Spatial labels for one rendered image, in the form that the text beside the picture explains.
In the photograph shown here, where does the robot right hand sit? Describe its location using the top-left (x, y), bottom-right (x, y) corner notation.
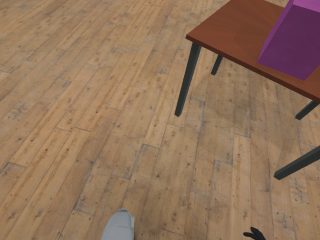
top-left (243, 226), bottom-right (266, 240)

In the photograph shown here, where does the robot left thigh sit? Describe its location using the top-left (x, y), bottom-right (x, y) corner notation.
top-left (101, 212), bottom-right (135, 240)

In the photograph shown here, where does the table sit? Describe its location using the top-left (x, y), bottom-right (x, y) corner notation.
top-left (174, 0), bottom-right (320, 180)

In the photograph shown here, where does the carton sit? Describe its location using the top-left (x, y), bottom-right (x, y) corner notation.
top-left (257, 0), bottom-right (320, 81)

